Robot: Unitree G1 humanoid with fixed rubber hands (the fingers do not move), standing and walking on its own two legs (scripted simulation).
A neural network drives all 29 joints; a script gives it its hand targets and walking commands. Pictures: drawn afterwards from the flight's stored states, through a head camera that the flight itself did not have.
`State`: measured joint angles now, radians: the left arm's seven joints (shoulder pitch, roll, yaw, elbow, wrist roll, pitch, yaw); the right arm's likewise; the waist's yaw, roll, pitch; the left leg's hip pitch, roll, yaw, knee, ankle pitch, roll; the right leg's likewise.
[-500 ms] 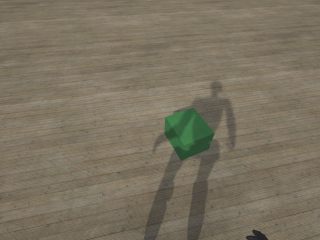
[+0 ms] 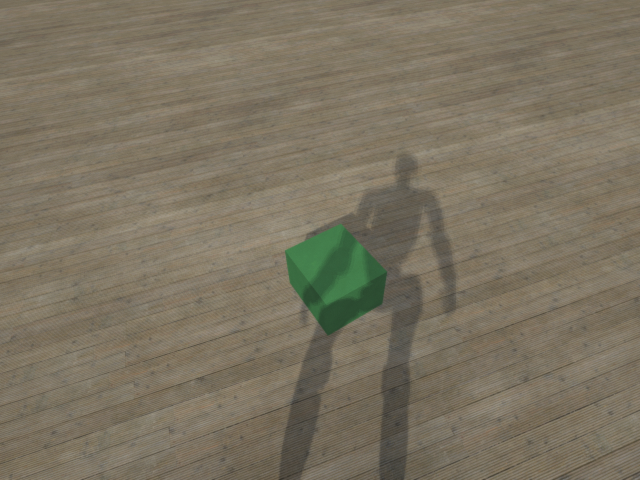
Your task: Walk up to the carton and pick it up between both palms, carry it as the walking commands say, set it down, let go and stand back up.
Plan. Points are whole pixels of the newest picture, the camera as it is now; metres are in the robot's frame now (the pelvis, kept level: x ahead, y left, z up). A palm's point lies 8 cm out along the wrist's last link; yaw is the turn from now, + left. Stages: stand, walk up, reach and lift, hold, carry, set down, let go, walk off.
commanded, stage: walk up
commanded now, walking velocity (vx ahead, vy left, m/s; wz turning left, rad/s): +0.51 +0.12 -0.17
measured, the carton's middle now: (334, 277) +0.92 -0.03 -0.67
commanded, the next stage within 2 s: none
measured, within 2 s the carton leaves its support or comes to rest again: neither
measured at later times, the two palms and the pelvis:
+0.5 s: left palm out of the picture +0.16 +0.31 -0.13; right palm (444, 372) +0.32 -0.19 -0.13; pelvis +0.20 +0.05 -0.01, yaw -2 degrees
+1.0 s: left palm (158, 352) +0.34 +0.26 -0.09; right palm (451, 322) +0.41 -0.23 -0.13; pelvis +0.33 +0.01 +0.02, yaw -1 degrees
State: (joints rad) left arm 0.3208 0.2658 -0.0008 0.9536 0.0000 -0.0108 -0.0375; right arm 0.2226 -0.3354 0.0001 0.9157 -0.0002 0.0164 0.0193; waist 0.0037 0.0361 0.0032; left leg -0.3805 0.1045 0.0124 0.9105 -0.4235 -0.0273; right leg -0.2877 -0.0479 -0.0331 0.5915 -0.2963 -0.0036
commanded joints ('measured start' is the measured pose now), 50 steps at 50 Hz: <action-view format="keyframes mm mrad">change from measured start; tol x32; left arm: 1 68 231 84 -59 37 -40 33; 50 96 129 69 2 31 -45 55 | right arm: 1 -176 -32 -58 -115 -54 -40 32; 16 -300 47 -18 -97 -15 -42 45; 22 267 -171 -94 62 -59 -65 -4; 50 -20 20 -57 -50 -24 -1 11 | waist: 1 98 -127 178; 17 127 -291 -48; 21 -89 146 -296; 26 13 19 208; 36 -26 213 50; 41 113 -402 -202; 50 66 -196 -96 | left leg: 1 -444 37 -60 176 139 3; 16 -233 -104 148 -337 170 -9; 22 775 360 -376 -551 453 180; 26 57 224 -225 -777 35 104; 39 139 61 21 -410 296 77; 42 -258 -55 24 97 -221 27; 50 -173 -47 28 28 119 -17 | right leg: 1 175 -343 552 -477 -325 -125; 5 384 -221 234 -360 348 -88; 19 365 -163 51 19 861 -49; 23 -396 -48 75 669 -297 -12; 38 80 24 -120 -153 115 51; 41 489 -350 386 -245 364 -134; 50 250 -247 218 -318 325 -105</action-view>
